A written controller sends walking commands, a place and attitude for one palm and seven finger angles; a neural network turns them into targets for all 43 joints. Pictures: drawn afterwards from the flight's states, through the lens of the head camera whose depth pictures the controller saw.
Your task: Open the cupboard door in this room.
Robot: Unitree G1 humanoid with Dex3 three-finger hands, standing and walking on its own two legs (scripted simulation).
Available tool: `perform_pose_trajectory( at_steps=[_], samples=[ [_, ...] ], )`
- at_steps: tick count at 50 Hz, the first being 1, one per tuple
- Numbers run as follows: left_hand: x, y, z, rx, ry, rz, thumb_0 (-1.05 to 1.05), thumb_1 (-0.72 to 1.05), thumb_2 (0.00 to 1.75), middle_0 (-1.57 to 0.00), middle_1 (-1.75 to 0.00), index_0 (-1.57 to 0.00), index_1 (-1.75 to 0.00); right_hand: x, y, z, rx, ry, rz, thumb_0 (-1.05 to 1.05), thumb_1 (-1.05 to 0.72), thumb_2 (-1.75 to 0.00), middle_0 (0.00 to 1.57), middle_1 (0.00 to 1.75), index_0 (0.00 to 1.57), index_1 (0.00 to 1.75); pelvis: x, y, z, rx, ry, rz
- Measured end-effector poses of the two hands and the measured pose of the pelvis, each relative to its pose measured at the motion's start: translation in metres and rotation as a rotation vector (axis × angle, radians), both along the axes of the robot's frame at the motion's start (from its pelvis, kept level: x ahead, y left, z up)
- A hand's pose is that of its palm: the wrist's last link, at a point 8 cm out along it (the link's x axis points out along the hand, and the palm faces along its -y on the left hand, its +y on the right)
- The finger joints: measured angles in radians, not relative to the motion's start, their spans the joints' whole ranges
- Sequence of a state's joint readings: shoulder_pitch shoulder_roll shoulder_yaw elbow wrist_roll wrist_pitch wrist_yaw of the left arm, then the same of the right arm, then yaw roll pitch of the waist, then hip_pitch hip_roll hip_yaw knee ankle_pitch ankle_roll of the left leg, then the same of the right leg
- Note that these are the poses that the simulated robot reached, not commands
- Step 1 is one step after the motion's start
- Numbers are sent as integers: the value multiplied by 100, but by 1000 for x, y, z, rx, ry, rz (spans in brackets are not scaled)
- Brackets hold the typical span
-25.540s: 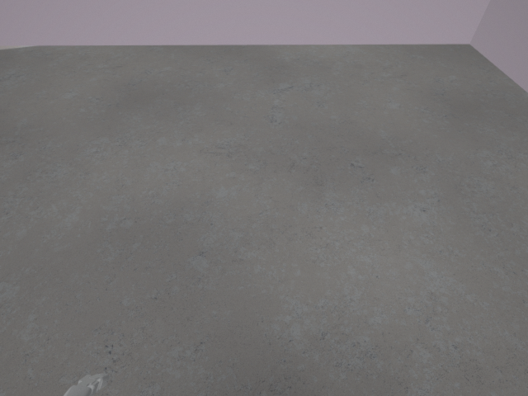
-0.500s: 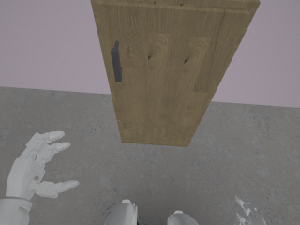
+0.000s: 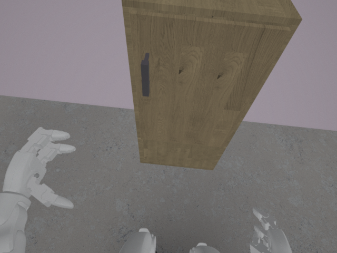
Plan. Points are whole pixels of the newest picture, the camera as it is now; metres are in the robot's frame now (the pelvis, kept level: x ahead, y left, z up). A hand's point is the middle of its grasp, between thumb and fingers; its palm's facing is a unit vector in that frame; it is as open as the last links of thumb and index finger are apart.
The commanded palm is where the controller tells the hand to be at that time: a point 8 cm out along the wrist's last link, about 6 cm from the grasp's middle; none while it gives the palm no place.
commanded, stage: raise the hand with hooked fingers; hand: left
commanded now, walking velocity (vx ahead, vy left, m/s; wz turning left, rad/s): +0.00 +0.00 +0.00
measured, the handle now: (146, 75) +0.60 +0.11 +0.04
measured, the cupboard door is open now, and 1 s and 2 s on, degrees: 0 0 0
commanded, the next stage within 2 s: move the hooked fingers beside the handle in 0.60 s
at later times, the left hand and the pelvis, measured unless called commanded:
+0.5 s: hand (71, 159) +0.30 +0.24 +0.05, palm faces -0.01 -1.00 -0.06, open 14.0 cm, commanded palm +0.27 +0.29 +0.05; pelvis +0.01 -0.03 +0.00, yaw +0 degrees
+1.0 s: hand (88, 140) +0.35 +0.22 +0.05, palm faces -0.04 -1.00 -0.03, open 14.0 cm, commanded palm +0.33 +0.27 +0.05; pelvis +0.01 -0.03 -0.01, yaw +0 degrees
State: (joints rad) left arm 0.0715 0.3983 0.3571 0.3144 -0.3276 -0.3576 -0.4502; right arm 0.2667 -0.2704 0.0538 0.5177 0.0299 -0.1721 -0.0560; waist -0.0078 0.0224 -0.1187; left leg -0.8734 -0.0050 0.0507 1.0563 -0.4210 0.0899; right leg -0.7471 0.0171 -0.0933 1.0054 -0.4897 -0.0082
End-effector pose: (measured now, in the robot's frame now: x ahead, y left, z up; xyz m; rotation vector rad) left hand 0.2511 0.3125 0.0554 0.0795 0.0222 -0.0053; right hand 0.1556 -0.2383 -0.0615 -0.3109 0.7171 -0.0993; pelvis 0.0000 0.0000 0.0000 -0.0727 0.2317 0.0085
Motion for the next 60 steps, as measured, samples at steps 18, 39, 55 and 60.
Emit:
perform_pose_trajectory(
  at_steps=[18,39,55,60],
  samples=[
    [26,-12,-1,-28,11,-17,-1,-50,30,-30,-120,-30,-120,-23,-41,-2,-29,77,-74,1,-91,-89,20,30,21,30,9,-19,3,10,19,-8],
    [30,-26,-2,-33,9,-5,-1,-50,30,-30,-120,-30,-120,3,-44,-13,15,43,-41,1,-91,-89,20,30,21,30,13,-35,-2,16,26,-1],
    [97,-39,-4,-49,9,-33,-1,-50,30,-30,-120,-30,-120,-33,-50,-23,-6,155,-121,1,-91,-89,20,30,21,30,11,-30,-4,17,52,-18],
    [107,-35,-4,-51,8,-14,-1,-50,30,-30,-120,-30,-120,-48,-49,-24,-8,208,-151,1,-91,-89,20,30,20,30,14,-26,-3,16,61,-24]
  ],
)
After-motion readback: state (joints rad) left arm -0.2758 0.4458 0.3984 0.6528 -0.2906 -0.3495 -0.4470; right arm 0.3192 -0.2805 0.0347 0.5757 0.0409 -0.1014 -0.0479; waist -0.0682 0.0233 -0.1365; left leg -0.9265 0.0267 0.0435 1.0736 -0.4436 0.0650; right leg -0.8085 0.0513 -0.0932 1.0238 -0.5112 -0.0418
